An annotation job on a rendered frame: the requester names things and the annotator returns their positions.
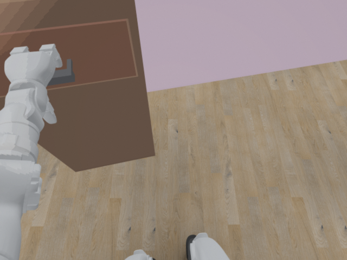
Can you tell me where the cabinet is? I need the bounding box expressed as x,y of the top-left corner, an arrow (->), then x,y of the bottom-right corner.
0,0 -> 155,172

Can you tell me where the robot right shin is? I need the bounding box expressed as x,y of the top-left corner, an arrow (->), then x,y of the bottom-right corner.
194,233 -> 208,241

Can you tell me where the right robot thigh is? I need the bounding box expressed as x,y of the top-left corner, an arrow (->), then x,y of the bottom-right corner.
190,237 -> 230,260

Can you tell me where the left robot forearm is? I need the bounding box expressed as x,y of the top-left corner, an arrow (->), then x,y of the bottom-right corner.
0,79 -> 47,164

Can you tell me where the left robot hand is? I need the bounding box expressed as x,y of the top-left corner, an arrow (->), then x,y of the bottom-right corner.
4,44 -> 62,124

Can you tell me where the drawer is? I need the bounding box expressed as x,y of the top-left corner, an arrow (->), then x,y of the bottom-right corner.
0,19 -> 136,96

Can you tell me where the robot left upper arm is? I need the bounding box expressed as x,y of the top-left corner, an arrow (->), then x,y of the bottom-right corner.
0,159 -> 42,260

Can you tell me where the handle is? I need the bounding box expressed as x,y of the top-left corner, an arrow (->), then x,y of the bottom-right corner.
48,59 -> 75,86

